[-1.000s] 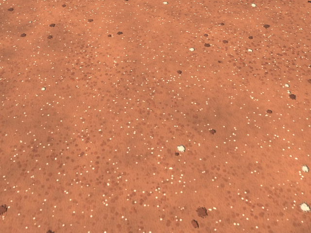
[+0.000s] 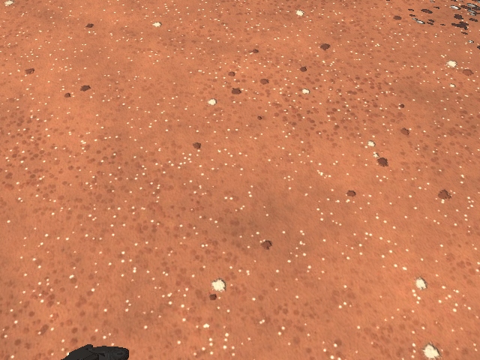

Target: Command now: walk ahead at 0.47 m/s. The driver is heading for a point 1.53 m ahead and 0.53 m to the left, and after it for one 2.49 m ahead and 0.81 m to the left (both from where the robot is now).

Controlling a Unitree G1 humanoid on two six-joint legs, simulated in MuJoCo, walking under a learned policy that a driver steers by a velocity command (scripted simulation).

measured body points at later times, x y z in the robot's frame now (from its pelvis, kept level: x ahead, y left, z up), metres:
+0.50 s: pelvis +0.27 -0.01 +0.01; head +0.31 +0.00 +0.46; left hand +0.19 +0.22 -0.14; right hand +0.48 -0.21 -0.11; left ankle +0.42 +0.11 -0.69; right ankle +0.14 -0.09 -0.72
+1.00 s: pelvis +0.54 +0.06 +0.02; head +0.57 +0.09 +0.46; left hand +0.64 +0.36 -0.09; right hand +0.64 -0.21 -0.11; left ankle +0.42 +0.07 -0.72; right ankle +0.76 -0.01 -0.68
